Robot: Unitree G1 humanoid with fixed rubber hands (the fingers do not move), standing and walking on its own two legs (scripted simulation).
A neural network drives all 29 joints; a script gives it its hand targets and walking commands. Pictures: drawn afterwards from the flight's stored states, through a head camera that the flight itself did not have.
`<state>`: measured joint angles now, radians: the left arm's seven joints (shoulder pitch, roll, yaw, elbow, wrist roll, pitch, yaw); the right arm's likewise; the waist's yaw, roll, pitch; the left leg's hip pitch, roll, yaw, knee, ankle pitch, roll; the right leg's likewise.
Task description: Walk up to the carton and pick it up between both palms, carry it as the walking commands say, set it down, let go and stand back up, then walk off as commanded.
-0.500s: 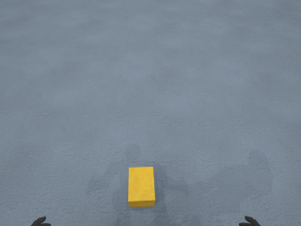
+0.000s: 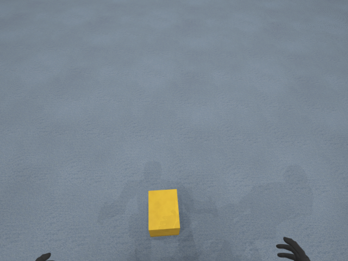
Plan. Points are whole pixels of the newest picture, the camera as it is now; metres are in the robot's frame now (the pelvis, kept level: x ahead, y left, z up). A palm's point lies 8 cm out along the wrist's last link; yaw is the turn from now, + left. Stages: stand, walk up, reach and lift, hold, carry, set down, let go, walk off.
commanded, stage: walk up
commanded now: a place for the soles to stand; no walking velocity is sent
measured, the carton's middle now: (163, 212) +0.42 +0.03 -0.69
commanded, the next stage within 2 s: reach and lift in 0.02 s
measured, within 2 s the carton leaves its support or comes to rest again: neither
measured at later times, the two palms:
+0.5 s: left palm (64, 248) +0.17 +0.27 -0.14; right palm (266, 230) +0.21 -0.25 -0.13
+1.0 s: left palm (94, 198) +0.32 +0.24 -0.19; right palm (230, 193) +0.33 -0.19 -0.18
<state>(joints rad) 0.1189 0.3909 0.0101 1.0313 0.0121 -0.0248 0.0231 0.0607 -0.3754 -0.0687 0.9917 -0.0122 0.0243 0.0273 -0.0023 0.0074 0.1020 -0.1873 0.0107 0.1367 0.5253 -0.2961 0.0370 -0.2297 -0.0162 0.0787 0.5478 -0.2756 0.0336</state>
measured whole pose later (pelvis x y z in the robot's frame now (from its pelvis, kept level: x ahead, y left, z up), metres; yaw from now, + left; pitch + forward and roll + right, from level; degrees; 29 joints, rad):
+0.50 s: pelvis -0.02 -0.02 -0.04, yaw +5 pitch +10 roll -1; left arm -0.05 0.31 0.11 0.53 0.06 0.25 -0.06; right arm -0.02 -0.23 -0.12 0.50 0.02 0.26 -0.01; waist 0.00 -0.01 0.09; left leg -0.69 0.03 0.02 0.91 -0.40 0.01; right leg -0.67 -0.01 -0.03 0.88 -0.39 0.01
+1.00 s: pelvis -0.08 -0.02 -0.09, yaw +5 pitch +26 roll -2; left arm -0.76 0.33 0.14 0.74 -0.02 0.30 -0.02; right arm -0.67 -0.19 -0.16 0.61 0.08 0.33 -0.10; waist -0.03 -0.01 0.11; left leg -1.21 0.03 0.03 1.09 -0.33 0.03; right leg -1.19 -0.02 -0.02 1.06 -0.32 0.02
